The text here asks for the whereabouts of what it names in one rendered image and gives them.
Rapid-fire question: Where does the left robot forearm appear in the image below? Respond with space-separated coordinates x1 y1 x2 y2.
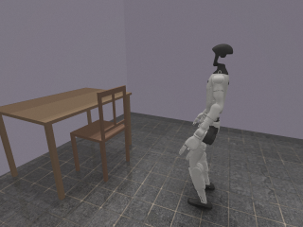
193 104 221 140

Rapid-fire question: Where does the right robot hand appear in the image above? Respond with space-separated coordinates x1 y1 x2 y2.
192 113 206 128

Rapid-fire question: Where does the humanoid robot head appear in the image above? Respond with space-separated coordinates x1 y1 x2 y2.
212 44 233 75

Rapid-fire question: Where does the table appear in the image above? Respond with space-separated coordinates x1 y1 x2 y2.
0 87 132 201

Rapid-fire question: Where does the left robot hand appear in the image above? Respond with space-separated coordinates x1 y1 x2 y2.
179 135 200 160

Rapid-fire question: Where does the robot left foot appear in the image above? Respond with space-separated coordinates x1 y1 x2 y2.
187 198 212 210

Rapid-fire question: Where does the chair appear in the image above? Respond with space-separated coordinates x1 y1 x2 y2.
70 85 130 182

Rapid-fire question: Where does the left robot upper arm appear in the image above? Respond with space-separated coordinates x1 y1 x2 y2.
210 74 225 113

